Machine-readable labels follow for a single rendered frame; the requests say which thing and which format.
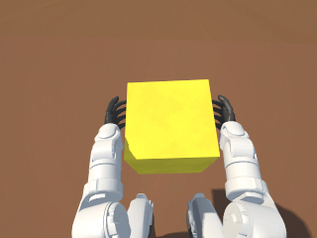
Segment robot right thigh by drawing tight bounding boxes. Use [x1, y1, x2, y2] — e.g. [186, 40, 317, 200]
[187, 197, 225, 238]

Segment left robot forearm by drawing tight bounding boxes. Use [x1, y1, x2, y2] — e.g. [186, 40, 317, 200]
[71, 123, 124, 237]

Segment carton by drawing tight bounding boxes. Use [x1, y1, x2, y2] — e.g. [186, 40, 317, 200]
[124, 79, 220, 175]

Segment robot left thigh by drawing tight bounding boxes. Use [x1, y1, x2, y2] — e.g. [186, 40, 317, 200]
[127, 197, 154, 238]

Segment robot right hand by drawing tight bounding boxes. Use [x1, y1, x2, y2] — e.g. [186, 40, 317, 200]
[211, 94, 236, 131]

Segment right robot upper arm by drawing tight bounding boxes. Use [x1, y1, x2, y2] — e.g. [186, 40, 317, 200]
[222, 200, 286, 238]

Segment robot thigh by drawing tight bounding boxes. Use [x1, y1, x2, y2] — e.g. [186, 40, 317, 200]
[187, 197, 225, 238]
[127, 197, 154, 238]

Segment left robot upper arm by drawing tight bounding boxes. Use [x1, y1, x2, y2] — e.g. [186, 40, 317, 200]
[72, 200, 132, 238]

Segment robot left hand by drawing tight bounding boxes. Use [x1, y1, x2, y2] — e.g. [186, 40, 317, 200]
[104, 96, 127, 130]

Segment right robot forearm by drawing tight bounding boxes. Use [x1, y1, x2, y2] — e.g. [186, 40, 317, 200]
[219, 121, 287, 238]

